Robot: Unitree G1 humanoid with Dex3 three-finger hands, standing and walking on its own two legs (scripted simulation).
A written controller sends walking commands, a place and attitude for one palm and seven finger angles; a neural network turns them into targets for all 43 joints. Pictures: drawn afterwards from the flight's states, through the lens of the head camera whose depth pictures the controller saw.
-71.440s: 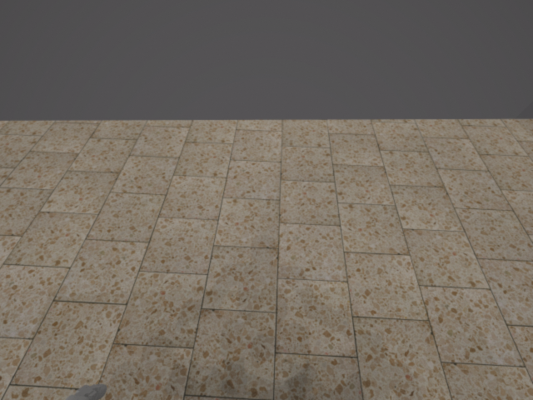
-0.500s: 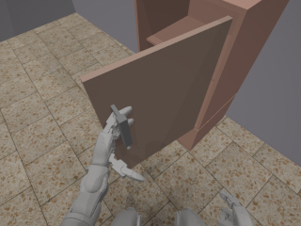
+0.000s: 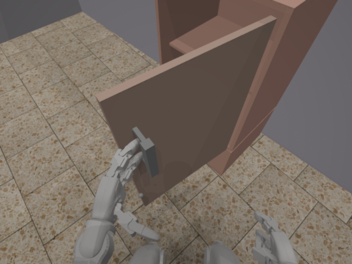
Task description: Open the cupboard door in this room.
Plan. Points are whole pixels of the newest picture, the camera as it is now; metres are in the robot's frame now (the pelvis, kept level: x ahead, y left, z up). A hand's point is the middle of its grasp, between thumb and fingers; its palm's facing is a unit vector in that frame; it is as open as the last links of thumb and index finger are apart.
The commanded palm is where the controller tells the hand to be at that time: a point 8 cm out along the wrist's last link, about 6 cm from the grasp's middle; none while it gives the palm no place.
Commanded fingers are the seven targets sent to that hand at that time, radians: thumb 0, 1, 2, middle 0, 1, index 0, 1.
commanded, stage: slide the hand sideways off the handle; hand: left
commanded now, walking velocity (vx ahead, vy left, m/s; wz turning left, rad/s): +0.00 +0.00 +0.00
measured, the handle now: (145, 153) +0.35 +0.10 +0.05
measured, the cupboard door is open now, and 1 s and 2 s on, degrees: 81 81 81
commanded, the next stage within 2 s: draw the hand back to the body in 0.54 s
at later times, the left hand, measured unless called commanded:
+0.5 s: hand (115, 210) +0.22 +0.14 +0.04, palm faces -0.08 -1.00 -0.04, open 16.3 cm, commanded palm +0.20 +0.20 +0.05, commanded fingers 0.00 -0.50 0.30 -0.15 -0.30 -0.15 -0.30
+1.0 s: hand (85, 211) +0.20 +0.17 +0.10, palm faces -0.05 -1.00 -0.08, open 16.3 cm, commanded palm +0.17 +0.23 +0.11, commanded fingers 0.00 -0.50 0.30 -0.15 -0.30 -0.15 -0.30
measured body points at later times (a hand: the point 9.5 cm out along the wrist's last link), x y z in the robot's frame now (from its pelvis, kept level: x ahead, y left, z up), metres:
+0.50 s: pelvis +0.00 -0.02 -0.01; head +0.07 -0.02 +0.43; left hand +0.22 +0.19 +0.05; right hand +0.19 -0.24 -0.09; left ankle +0.00 +0.08 -0.65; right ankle +0.04 -0.11 -0.65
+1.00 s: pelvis +0.01 -0.01 +0.02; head +0.05 -0.02 +0.47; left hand +0.20 +0.22 +0.11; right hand +0.19 -0.23 -0.05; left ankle +0.00 +0.08 -0.65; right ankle +0.04 -0.11 -0.65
